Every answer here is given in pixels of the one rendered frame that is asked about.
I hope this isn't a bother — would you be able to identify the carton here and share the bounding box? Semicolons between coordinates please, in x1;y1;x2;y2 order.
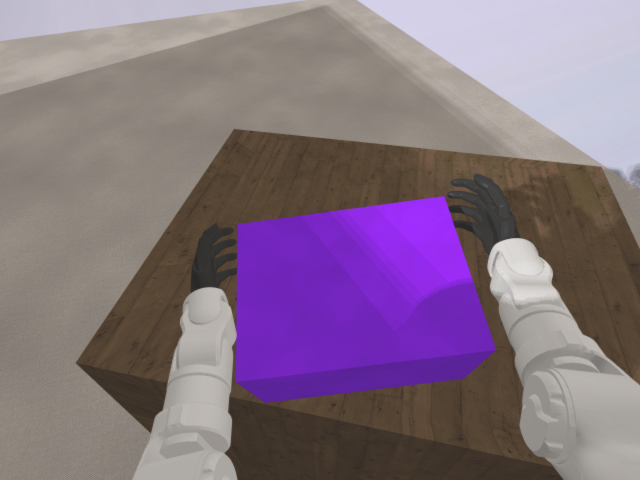
236;196;496;403

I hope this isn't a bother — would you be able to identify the pedestal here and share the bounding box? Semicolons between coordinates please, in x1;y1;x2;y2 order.
76;129;640;480

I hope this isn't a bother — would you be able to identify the robot left hand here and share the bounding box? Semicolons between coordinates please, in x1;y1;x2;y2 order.
191;224;237;293

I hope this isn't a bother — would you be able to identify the robot right hand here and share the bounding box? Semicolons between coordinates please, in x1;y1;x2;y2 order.
447;173;520;255

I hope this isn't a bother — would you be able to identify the right robot forearm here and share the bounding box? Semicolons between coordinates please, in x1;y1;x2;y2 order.
487;238;632;388

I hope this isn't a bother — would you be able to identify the robot left upper arm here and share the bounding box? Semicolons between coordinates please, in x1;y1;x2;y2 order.
133;449;237;480

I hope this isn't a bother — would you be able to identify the robot right upper arm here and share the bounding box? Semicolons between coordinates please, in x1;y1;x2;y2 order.
520;368;640;480

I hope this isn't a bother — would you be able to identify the left robot forearm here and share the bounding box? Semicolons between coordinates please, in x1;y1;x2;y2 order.
132;287;237;480

